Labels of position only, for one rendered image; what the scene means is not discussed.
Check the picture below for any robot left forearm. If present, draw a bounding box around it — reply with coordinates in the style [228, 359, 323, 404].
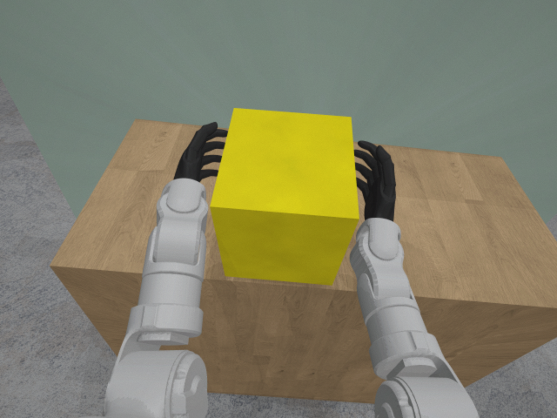
[104, 179, 208, 414]

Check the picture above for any carton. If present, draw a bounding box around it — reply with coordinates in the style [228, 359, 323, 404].
[210, 108, 359, 286]

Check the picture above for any robot right forearm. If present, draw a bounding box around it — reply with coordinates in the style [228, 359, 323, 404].
[350, 218, 479, 418]

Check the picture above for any robot left hand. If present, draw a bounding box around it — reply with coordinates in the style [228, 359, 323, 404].
[174, 122, 228, 182]

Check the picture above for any robot right hand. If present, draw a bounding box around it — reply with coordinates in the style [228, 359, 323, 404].
[354, 140, 396, 222]

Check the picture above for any robot left upper arm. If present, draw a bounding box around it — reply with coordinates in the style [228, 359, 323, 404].
[78, 350, 208, 418]

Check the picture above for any pedestal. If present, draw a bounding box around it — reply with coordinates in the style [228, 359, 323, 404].
[50, 119, 557, 404]

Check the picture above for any robot right upper arm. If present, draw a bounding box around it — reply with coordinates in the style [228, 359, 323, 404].
[374, 376, 478, 418]

